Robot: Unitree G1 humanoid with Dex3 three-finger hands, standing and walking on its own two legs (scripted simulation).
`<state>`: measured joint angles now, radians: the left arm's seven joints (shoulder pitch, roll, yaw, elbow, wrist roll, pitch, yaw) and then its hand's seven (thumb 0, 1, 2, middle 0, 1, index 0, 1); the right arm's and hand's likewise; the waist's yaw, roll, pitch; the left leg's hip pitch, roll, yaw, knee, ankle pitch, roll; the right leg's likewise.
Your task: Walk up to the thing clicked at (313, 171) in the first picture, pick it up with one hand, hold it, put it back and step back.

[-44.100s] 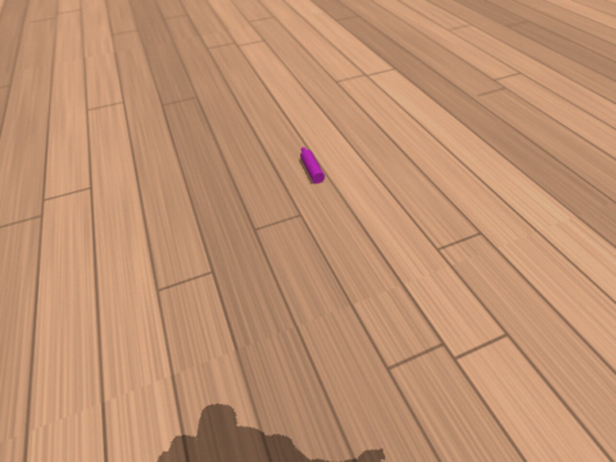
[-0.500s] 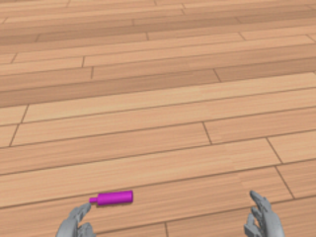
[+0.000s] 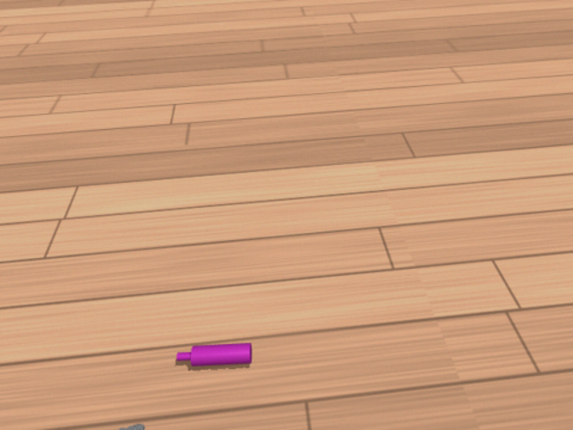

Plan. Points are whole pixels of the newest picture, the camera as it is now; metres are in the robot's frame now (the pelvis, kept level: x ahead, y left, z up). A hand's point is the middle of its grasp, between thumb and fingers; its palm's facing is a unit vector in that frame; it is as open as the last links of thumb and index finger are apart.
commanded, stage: stand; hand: left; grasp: from above
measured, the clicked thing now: (214, 354) +0.48 +0.30 -0.73
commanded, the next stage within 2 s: none
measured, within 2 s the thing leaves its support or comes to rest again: neither
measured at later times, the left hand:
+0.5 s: hand out of the picture +0.05 +0.24 -0.14, palm faces +0.05 -0.94 -0.34, open 7.4 cm
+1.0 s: hand out of the picture +0.07 +0.23 -0.14, palm faces +0.03 -0.94 -0.33, open 7.4 cm
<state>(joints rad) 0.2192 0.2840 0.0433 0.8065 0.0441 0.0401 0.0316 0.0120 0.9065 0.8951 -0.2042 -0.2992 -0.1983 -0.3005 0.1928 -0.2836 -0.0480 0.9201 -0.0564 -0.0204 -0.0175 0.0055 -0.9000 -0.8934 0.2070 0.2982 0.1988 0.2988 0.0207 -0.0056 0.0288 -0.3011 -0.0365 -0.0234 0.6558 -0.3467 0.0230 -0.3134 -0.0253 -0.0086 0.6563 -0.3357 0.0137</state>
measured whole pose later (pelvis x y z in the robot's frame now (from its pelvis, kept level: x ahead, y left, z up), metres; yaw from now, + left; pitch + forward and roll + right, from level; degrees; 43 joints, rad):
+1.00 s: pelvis +0.01 -0.01 +0.03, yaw +0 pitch -3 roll +0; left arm 0.10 0.29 0.03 1.16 0.02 0.00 0.02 0.01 0.91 0.89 -0.21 -0.30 -0.20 -0.30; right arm 0.12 -0.31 -0.02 1.15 -0.02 -0.01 -0.02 0.00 -0.90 -0.89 0.21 0.30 0.20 0.30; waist 0.01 0.02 0.06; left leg -0.08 -0.01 -0.04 0.32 -0.19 0.00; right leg -0.09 -0.01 -0.03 0.33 -0.19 0.00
